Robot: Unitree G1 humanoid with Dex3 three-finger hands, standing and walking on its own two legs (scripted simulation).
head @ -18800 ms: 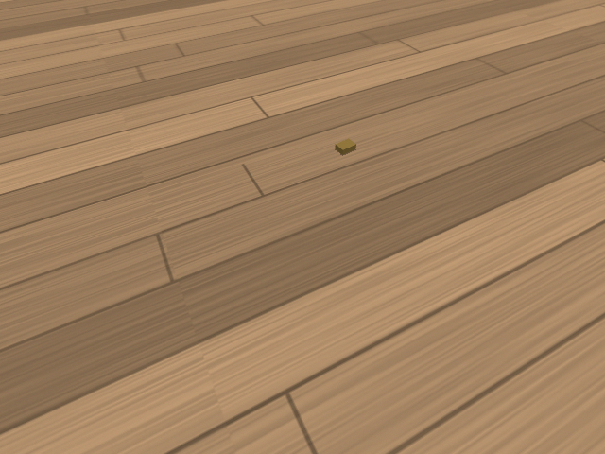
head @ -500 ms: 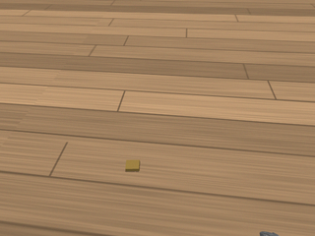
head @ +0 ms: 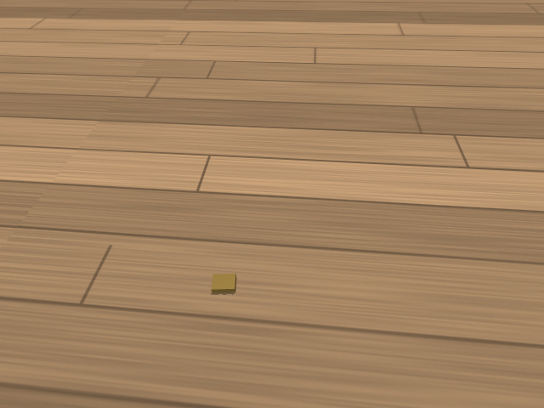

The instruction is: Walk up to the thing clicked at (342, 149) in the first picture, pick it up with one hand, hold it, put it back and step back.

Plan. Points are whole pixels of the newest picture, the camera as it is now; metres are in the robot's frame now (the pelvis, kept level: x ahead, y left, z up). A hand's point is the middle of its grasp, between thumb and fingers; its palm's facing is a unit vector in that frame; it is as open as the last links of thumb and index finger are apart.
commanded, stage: stand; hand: left
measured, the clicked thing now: (224, 283) +0.72 +0.23 -0.77
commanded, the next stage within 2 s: walk up in 0.30 s
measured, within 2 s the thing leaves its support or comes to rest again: neither
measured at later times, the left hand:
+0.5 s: hand out of the picture +0.08 +0.29 -0.16, palm faces +0.05 -0.94 -0.34, open 7.4 cm
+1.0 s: hand (135, 336) +0.29 +0.29 -0.16, palm faces -0.10 -0.93 -0.35, open 7.4 cm
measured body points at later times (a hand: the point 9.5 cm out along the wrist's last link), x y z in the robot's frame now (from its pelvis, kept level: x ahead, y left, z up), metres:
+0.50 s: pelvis +0.04 +0.02 -0.01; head +0.04 +0.03 +0.44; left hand +0.08 +0.34 -0.13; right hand +0.11 -0.30 -0.12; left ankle +0.06 +0.14 -0.73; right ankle +0.01 -0.11 -0.75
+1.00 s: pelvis +0.20 +0.02 -0.02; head +0.22 +0.02 +0.43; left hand +0.29 +0.34 -0.13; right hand +0.21 -0.30 -0.14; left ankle +0.11 +0.15 -0.75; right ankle +0.31 -0.11 -0.74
